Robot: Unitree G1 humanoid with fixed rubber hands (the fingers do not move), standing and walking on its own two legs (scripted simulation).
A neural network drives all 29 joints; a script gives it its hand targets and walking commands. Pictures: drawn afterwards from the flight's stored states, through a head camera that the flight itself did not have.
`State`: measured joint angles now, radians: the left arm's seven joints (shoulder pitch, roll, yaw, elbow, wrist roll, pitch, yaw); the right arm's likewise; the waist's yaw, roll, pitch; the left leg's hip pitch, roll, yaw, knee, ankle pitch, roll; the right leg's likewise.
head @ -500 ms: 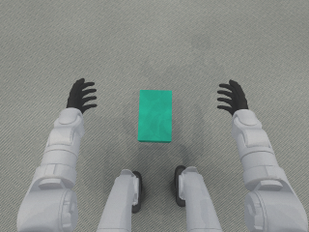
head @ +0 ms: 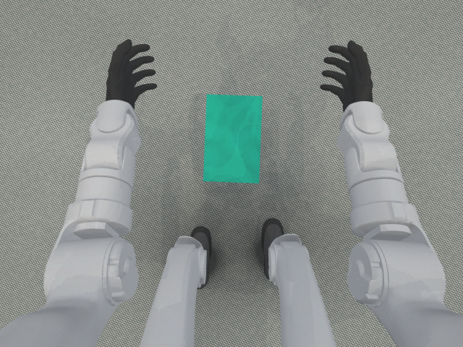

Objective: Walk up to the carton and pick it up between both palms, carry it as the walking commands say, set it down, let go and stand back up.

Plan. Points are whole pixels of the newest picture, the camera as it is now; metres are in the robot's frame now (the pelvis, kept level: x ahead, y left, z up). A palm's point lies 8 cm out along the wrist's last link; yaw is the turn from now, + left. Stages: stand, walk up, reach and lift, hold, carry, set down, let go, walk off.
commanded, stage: reach and lift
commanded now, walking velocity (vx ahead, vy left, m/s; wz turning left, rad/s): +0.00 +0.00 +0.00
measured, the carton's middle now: (232, 141) +0.48 +0.01 -0.57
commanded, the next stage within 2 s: none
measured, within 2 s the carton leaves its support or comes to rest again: neither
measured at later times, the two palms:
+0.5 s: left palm (156, 125) +0.47 +0.17 -0.28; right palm (319, 126) +0.47 -0.18 -0.28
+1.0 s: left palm (173, 135) +0.47 +0.16 -0.40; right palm (297, 133) +0.48 -0.16 -0.41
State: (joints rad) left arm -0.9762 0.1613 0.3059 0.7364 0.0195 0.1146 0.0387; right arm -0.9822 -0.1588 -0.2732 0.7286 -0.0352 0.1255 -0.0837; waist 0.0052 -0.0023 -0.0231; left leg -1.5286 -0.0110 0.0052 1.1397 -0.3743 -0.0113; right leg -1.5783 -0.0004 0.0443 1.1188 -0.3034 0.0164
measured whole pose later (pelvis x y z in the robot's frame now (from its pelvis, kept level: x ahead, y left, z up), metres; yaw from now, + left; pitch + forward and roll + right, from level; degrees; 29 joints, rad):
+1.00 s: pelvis -0.07 +0.00 -0.24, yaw +1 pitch +29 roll +1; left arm -1.43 0.32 0.08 0.97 -0.21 0.14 0.14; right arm -1.45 -0.32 -0.10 1.02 0.21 0.12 -0.17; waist 0.00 0.00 0.52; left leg -2.04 -0.07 -0.04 2.10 -0.56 -0.06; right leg -2.08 0.06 0.06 2.06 -0.48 0.06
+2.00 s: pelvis -0.04 -0.01 -0.29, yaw +2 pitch +33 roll +0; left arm -1.49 0.30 0.03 1.24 -0.19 -0.01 0.06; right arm -1.55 -0.29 -0.02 1.34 0.23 -0.05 -0.08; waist 0.00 -0.01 0.45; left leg -2.22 -0.06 -0.04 2.28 -0.64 -0.06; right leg -2.26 0.02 0.03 2.24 -0.56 0.03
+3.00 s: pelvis -0.03 +0.00 -0.30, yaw +1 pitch +32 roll +0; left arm -1.43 0.23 0.12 1.18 -0.09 0.12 0.07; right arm -1.50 -0.24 -0.15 1.28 0.11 0.08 -0.10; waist 0.00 -0.01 0.40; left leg -2.21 -0.08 -0.05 2.35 -0.69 -0.07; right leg -2.26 0.05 0.04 2.31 -0.61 0.05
